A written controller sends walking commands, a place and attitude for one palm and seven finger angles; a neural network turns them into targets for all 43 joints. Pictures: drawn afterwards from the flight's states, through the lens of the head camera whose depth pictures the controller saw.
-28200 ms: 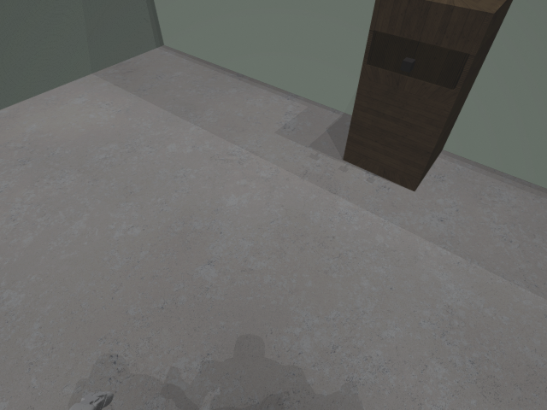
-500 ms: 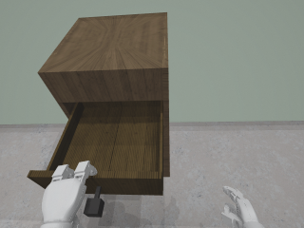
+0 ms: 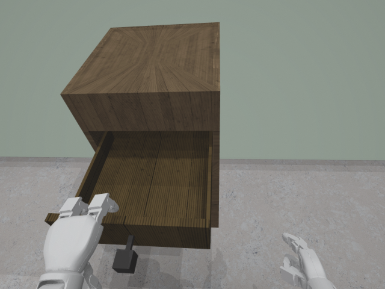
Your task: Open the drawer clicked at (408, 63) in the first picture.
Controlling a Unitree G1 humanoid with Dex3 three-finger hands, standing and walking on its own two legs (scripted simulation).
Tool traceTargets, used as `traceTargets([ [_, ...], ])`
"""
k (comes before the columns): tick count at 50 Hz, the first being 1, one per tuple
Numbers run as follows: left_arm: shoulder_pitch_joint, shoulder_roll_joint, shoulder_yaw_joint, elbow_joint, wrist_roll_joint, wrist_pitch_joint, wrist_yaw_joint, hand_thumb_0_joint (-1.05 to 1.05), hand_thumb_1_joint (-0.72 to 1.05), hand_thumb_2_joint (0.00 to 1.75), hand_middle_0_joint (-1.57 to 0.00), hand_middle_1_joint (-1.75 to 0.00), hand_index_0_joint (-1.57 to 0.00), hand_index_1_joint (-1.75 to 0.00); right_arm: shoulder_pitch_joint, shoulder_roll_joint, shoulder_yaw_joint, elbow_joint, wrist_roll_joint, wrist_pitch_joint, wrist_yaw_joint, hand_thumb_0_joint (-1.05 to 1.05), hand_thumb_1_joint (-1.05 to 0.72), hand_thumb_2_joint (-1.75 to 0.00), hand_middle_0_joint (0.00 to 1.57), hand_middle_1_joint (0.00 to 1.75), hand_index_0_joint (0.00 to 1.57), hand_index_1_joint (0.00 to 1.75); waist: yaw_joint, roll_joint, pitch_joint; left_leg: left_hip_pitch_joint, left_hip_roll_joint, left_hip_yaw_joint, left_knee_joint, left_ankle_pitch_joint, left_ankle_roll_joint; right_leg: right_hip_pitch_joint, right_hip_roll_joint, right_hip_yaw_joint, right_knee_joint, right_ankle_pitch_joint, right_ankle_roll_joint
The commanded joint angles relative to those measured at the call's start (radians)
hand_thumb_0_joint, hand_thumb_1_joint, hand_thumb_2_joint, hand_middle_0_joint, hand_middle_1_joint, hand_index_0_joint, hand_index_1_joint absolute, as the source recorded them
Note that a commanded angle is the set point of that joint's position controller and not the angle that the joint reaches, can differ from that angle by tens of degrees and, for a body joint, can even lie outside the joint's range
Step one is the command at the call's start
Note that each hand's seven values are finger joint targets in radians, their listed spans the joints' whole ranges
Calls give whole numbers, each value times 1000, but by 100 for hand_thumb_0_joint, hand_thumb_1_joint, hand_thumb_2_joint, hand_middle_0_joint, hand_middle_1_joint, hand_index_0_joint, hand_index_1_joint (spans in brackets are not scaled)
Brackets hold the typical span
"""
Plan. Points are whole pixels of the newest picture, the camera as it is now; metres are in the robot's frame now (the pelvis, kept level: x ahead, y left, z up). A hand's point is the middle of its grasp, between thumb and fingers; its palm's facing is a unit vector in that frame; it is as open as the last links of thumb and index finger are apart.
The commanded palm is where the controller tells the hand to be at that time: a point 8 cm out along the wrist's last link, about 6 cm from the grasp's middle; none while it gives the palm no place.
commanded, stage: lift the hand off the handle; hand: left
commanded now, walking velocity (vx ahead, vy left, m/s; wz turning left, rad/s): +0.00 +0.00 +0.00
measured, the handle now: (127, 252) +0.22 +0.20 -0.10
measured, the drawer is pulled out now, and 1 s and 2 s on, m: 0.30 0.30 0.30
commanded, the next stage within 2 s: draw the hand back to the body in 0.26 s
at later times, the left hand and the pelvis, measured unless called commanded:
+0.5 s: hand (86, 243) +0.18 +0.22 +0.06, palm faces +0.06 -0.15 -0.99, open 13.8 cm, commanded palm +0.15 +0.22 +0.12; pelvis +0.01 +0.01 +0.01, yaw -1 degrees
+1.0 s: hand (63, 235) +0.18 +0.24 +0.10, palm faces +0.11 -0.26 -0.96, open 13.8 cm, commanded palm +0.14 +0.25 +0.16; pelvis +0.00 +0.01 +0.01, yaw +1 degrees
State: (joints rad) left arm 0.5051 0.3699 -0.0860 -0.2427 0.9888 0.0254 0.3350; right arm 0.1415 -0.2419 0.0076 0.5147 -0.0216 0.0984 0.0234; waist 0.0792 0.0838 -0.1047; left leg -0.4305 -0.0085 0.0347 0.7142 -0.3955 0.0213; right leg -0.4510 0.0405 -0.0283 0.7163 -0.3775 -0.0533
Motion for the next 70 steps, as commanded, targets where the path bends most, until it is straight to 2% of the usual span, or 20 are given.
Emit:
traceTargets([
  [1,-63,111,86,-229,-1,5,29,0,-50,30,-30,-120,-30,-120,-146,-81,-34,-178,6,-45,6,0,-90,-90,20,30,20,30,1,-49,-107,102,6,-50,-81,252,13,43,-39,81,-137,275,-2],
  [4,-42,89,50,-247,-11,20,10,0,-50,30,-30,-120,-30,-120,-147,-80,-36,-189,11,-45,13,0,-90,-90,20,30,20,30,6,-86,-119,112,11,-52,-88,269,16,63,-41,67,-139,288,2],
  [9,-38,131,81,-247,5,30,-6,0,-50,30,-30,-120,-30,-120,-155,-76,-26,-188,17,-44,13,0,-90,-90,20,30,20,30,20,-107,-102,113,8,-48,-103,279,11,86,-38,84,-150,310,0],
  [18,-17,101,55,-299,6,19,-12,0,-50,30,-30,-120,-30,-120,-142,-75,-29,-198,12,-43,24,0,-90,-90,20,30,20,30,24,-60,-120,148,13,-51,-99,327,10,87,-33,80,-145,327,-8],
  [21,11,154,115,-339,3,9,-2,0,-50,30,-30,-120,-30,-120,-139,-79,-26,-202,10,-43,21,0,-90,-90,20,30,20,30,30,-66,-146,152,12,-51,-95,338,9,108,-36,97,-148,361,-8],
  [24,-16,147,112,-341,2,9,-2,0,-50,30,-30,-120,-30,-120,-154,-80,-24,-198,8,-38,23,0,-90,-90,20,30,20,30,19,-58,-88,146,14,-55,-97,324,6,75,-38,95,-156,338,-9],
  [36,7,185,142,-378,-30,33,-73,0,-50,30,-30,-120,-30,-120,-150,-84,-12,-208,24,-36,12,0,-90,-90,20,30,20,30,36,-56,-118,184,25,-63,-139,354,5,131,-46,72,-184,325,1],
  [40,-1,201,168,-394,-44,32,-80,0,-50,30,-30,-120,-30,-120,-178,-87,-7,-213,28,-35,8,0,-90,-90,20,30,20,30,34,-47,-64,183,27,-72,-152,326,3,121,-43,88,-210,301,-4],
  [45,23,231,220,-400,-64,31,-86,0,-50,30,-30,-120,-30,-120,-178,-92,-8,-211,31,-34,1,0,-90,-90,20,30,20,30,34,-62,-68,192,24,-73,-161,329,4,145,-46,95,-225,326,0],
  [48,7,236,216,-418,-76,26,-102,0,-50,30,-30,-120,-30,-120,-157,-97,-12,-204,28,-29,-3,0,-90,-90,20,30,20,30,31,-28,-60,207,29,-65,-169,329,6,138,-52,71,-235,299,6],
  [49,21,-166,100,-388,-833,-26,-159,0,-47,32,-30,-118,-30,-118,-62,-12,-7,-241,61,-110,-31,0,-90,-90,20,30,20,30,-84,-147,-2,329,63,-96,-190,286,40,212,-47,-18,-223,252,21],
  [50,58,-51,165,-354,-871,-67,-175,0,-43,33,-29,-115,-29,-115,-69,-41,-1,-220,60,-171,-52,0,-90,-90,20,30,20,30,-53,-199,-26,342,70,-99,-207,284,41,207,-39,-9,-233,213,21],
  [51,76,-9,201,-367,-872,-89,-175,0,-40,34,-29,-113,-29,-113,-63,-39,4,-209,59,-194,-64,0,-90,-90,20,30,20,30,-43,-187,-7,333,70,-90,-214,270,41,208,-49,-11,-240,197,25],
  [52,67,52,266,-436,-926,-113,-172,0,-36,36,-29,-111,-29,-111,-66,-51,3,-193,47,-200,-87,0,-90,-90,20,30,20,30,-29,-150,-30,338,62,-86,-228,312,34,243,-61,-17,-264,242,25],
  [53,-2,95,292,-519,-941,-136,-168,0,-32,37,-29,-109,-29,-109,-67,-50,10,-188,38,-221,-102,0,-90,-90,20,30,20,30,-24,-105,-48,343,54,-82,-242,342,27,268,-78,-11,-272,268,28],
  [55,-34,125,333,-534,-961,-153,-156,0,-26,40,-28,-104,-28,-104,-65,-52,20,-153,28,-261,-116,0,-90,-90,20,30,20,30,-21,41,5,330,43,-79,-259,348,9,265,-80,-5,-302,261,15],
  [57,-19,87,318,-511,-975,-159,-158,0,-18,43,-28,-100,-28,-100,-52,-40,27,-131,24,-286,-118,0,-90,-90,20,30,20,30,-25,83,71,317,45,-77,-276,384,-1,262,-84,-16,-318,284,8],
  [60,-13,93,353,-480,-990,-164,-174,0,-8,48,-27,-93,-27,-93,-70,-46,18,-104,23,-299,-113,0,-90,-90,20,30,20,30,-20,15,118,305,51,-88,-289,421,-2,279,-79,-19,-347,328,7],
  [65,56,55,370,-402,-1019,-173,-210,0,9,55,-26,-82,-26,-82,-97,-50,-7,-80,22,-288,-100,0,-90,-90,20,30,20,30,-19,-105,64,330,52,-69,-293,461,11,335,-77,-14,-361,426,20],
  [70,45,95,415,-461,-1029,-183,-221,0,27,63,-25,-70,-25,-70,-112,-58,-17,-71,25,-275,-93,0,-90,-90,20,30,20,30,-18,-29,-1,360,43,-55,-298,491,10,372,-81,0,-371,476,23],
])
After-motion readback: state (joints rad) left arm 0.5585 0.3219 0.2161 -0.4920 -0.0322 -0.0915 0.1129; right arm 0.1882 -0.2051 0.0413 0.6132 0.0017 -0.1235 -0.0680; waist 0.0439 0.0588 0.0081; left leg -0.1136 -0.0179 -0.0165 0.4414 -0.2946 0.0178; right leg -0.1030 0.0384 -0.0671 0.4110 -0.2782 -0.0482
